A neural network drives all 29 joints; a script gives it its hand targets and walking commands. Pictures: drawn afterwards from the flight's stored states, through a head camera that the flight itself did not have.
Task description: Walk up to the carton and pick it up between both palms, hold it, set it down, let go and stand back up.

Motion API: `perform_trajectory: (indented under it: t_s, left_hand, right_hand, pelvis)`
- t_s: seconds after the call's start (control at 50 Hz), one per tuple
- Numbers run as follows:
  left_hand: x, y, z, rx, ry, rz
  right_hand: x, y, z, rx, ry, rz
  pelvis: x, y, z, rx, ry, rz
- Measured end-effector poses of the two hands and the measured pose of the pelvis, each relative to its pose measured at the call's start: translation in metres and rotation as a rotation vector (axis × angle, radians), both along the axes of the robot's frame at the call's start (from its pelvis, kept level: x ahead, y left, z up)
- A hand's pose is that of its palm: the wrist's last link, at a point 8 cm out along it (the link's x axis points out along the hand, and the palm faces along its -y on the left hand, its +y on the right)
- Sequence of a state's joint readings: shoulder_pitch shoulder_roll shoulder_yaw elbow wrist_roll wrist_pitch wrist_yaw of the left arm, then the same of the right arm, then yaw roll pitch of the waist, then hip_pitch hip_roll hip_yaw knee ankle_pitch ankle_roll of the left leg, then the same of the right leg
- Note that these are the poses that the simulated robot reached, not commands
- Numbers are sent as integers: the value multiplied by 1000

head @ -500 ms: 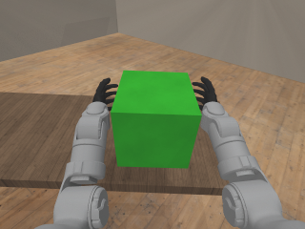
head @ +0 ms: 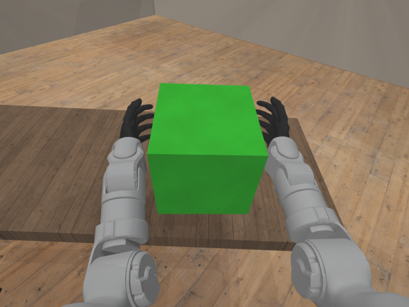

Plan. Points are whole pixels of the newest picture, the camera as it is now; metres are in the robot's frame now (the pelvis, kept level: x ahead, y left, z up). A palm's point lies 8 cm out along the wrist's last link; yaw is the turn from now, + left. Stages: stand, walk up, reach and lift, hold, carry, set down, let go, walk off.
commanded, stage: set down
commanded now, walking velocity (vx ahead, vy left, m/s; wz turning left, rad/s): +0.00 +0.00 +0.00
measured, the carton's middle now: (204, 148) +0.42 +0.03 +0.12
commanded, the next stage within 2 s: none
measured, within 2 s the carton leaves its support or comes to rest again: neither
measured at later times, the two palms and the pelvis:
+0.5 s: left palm (143, 146) +0.38 +0.16 +0.14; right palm (282, 142) +0.41 -0.13 +0.15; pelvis +0.01 +0.00 +0.00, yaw +0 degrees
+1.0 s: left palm (151, 155) +0.39 +0.14 +0.12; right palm (283, 146) +0.42 -0.14 +0.12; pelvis +0.02 +0.00 +0.00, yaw +0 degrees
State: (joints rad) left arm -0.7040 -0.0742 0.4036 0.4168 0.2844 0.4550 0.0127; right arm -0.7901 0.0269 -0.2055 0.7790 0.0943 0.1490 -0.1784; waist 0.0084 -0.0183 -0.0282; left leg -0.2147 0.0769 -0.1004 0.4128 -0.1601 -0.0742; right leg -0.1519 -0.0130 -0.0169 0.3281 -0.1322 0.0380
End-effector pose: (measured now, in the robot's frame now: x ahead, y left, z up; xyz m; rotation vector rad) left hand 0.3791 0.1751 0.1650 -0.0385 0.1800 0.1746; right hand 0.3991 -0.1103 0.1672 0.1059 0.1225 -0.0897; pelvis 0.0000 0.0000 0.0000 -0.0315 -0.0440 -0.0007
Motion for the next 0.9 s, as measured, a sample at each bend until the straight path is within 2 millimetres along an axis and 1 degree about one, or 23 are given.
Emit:
perform_trajectory:
  t_s: [0.08, 0.22, 0.34, 0.58, 0.9]
  left_hand:
    - [5, -8, -8, 41, -1, -6]
    - [10, -20, -10, 45, -5, 3]
    - [8, -20, -13, 40, 2, 7]
    - [4, -20, -27, 3, 36, 32]
    - [7, -29, -44, -16, 55, 55]
  right_hand:
    - [5, -8, -10, -35, -8, 1]
    - [11, -20, -9, -133, -22, 18]
    - [10, -20, -10, -139, -17, 23]
    - [12, -19, -24, -132, 16, 44]
    - [20, -28, -38, -116, 34, 66]
  pelvis:
    - [7, 0, 0, 0, 9, 0]
    - [15, -1, 1, 1, 20, 0]
    - [14, -1, 1, 1, 19, 0]
    - [14, -1, 1, 1, 19, 0]
    - [19, -2, 1, 2, 25, -1]
